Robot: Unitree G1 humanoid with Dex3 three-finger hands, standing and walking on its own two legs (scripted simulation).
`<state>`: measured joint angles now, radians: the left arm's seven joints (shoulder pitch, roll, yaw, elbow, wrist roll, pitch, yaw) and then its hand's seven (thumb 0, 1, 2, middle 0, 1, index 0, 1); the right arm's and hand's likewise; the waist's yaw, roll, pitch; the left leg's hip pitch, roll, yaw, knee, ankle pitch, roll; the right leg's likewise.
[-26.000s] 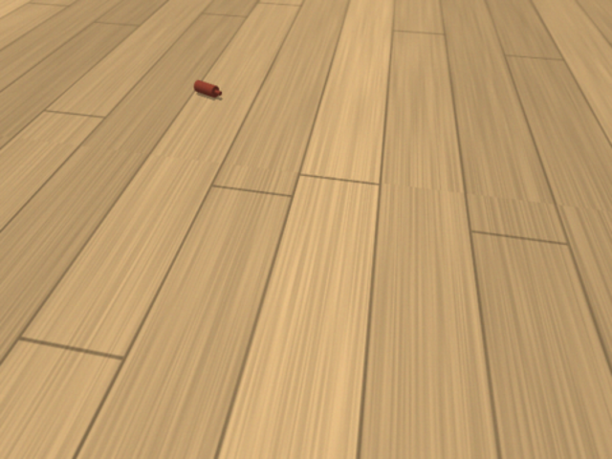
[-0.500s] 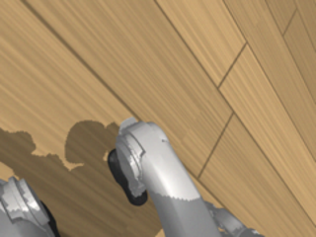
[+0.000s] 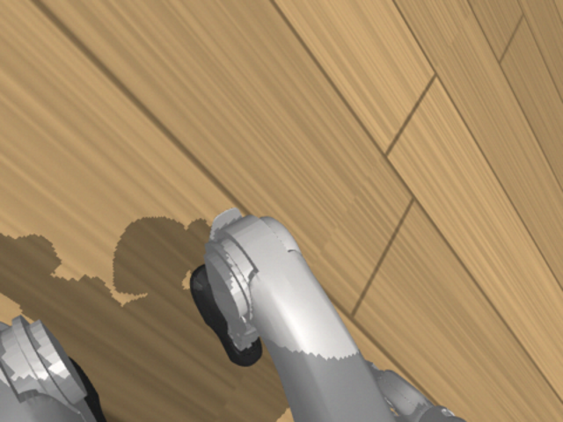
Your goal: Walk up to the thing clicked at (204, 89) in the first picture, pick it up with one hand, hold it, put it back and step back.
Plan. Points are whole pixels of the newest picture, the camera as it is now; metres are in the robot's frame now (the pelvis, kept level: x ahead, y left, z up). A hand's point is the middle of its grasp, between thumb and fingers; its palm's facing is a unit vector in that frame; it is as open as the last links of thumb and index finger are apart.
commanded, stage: settle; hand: left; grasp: from above
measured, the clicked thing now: out of the picture +0.50 +0.28 -0.29
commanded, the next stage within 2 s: lift in 0.80 s
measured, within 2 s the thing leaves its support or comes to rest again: leaves its support in 0.24 s
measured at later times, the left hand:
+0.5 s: hand out of the picture +0.49 +0.32 -0.20, palm faces -0.40 -0.13 -0.91, open 9.7 cm
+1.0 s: hand out of the picture +0.48 +0.31 -0.13, palm faces -0.43 -0.11 -0.90, open 9.8 cm
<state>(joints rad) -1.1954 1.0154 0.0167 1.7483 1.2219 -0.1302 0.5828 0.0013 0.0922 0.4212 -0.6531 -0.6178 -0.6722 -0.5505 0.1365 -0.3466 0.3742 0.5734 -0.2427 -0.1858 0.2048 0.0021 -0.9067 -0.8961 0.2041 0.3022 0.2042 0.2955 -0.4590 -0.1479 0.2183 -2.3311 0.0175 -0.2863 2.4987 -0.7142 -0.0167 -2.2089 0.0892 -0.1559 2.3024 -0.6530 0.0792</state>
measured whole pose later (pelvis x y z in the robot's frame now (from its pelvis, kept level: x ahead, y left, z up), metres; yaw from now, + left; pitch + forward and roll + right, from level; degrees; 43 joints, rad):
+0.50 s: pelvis +0.01 +0.00 +0.01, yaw +2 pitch +34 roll -14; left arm -1.08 0.86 0.01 1.47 1.17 -0.04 0.42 0.00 0.06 0.39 -0.73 -0.53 -0.75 -0.46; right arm 0.18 -0.34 0.24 0.62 -0.19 -0.13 0.23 0.00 -0.92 -0.90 0.20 0.30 0.20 0.30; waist -0.36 -0.05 0.06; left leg -2.34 0.01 -0.25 2.45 -0.72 -0.02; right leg -2.23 0.06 -0.13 2.29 -0.68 0.06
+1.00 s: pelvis +0.00 -0.01 +0.01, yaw +6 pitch +34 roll -10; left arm -1.09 0.75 -0.01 1.35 1.17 -0.06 0.21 0.00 0.04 0.41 -0.72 -0.57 -0.74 -0.50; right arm 0.19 -0.32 0.15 0.61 -0.13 0.02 0.13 0.00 -0.92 -0.90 0.21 0.30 0.20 0.30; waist -0.30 0.02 -0.01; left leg -2.34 0.00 -0.18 2.39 -0.65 -0.03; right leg -2.25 0.04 -0.08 2.29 -0.65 0.05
